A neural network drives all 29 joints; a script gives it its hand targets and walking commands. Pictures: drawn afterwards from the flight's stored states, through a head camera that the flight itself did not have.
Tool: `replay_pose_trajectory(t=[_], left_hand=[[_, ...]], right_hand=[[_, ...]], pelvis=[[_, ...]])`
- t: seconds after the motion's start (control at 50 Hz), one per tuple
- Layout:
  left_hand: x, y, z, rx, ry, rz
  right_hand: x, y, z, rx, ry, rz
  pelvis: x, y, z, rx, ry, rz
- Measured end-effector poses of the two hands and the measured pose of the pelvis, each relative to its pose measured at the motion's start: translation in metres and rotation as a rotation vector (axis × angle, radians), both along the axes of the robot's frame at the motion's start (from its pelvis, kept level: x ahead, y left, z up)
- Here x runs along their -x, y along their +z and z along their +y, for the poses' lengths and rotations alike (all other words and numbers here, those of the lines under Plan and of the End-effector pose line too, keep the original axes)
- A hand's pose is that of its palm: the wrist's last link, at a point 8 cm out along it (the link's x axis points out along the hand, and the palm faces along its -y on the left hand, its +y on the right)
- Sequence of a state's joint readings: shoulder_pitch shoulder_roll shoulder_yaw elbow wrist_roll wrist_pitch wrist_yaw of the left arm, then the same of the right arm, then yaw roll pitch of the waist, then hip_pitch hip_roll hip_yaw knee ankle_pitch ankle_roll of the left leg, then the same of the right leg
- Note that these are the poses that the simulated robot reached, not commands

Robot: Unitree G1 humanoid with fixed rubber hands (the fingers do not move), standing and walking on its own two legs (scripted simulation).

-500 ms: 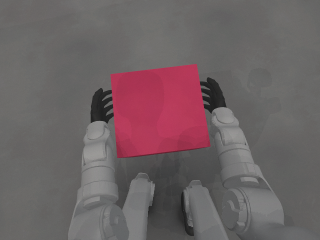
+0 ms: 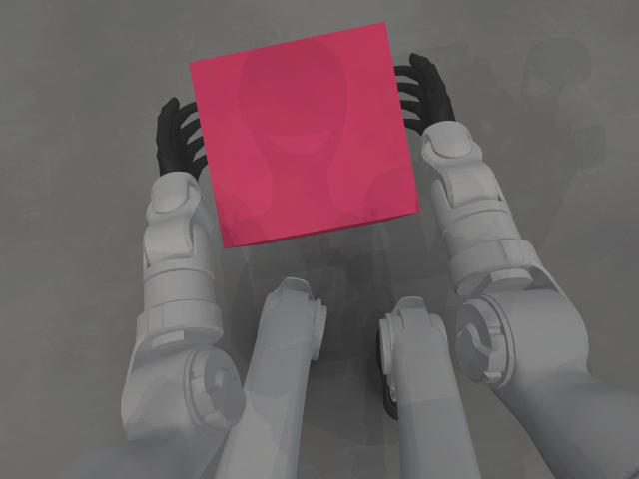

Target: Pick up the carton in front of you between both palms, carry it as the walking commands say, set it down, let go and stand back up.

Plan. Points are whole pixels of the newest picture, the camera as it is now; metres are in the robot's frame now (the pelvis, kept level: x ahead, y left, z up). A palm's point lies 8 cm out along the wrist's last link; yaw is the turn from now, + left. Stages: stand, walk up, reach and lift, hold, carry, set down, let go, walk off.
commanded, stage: set down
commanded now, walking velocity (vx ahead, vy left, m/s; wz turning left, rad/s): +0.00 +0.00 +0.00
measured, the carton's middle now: (310, 160) +0.47 +0.09 -0.19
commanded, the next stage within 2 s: none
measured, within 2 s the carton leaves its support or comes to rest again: rests again in 1.16 s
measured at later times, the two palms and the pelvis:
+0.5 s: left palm (204, 184) +0.43 +0.26 -0.25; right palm (392, 134) +0.54 -0.02 -0.25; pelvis -0.02 +0.00 -0.09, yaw -1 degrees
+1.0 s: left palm (215, 189) +0.43 +0.25 -0.28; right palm (396, 139) +0.54 -0.03 -0.28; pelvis -0.01 -0.01 -0.11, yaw +1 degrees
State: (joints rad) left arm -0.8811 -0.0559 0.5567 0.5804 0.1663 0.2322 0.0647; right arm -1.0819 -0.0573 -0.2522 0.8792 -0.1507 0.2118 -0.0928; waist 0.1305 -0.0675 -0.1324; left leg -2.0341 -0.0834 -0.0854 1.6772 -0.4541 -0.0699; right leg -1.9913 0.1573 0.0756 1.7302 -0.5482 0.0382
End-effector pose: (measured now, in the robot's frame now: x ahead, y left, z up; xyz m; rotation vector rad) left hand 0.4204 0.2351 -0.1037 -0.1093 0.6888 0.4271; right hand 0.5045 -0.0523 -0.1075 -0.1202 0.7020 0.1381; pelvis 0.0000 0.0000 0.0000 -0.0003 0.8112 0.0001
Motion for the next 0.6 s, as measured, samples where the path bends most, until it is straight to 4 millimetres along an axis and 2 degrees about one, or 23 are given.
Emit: replay_pose_trajectory(t=[0.22,0.46,0.52,0.6], left_hand=[[-0.004,-0.063,0.011,-0.003,0.03,0.032],[-0.011,-0.136,0.022,-0.017,0.054,0.065],[-0.011,-0.146,0.023,-0.016,0.057,0.074],[-0.014,-0.15,0.023,-0.012,0.062,0.077]], right_hand=[[-0.018,-0.06,0.015,0.022,0.052,0.023],[-0.035,-0.136,0.03,0.037,0.106,0.044],[-0.034,-0.149,0.03,0.035,0.109,0.054],[-0.036,-0.156,0.03,0.042,0.12,0.056]], pelvis=[[0.014,-0.046,-0.002,-0.007,-0.005,0.011],[0.021,-0.09,-0.004,-0.02,-0.02,-0.001],[0.019,-0.096,-0.003,-0.023,-0.03,-0.027],[0.015,-0.1,-0.003,-0.031,-0.028,-0.03]])
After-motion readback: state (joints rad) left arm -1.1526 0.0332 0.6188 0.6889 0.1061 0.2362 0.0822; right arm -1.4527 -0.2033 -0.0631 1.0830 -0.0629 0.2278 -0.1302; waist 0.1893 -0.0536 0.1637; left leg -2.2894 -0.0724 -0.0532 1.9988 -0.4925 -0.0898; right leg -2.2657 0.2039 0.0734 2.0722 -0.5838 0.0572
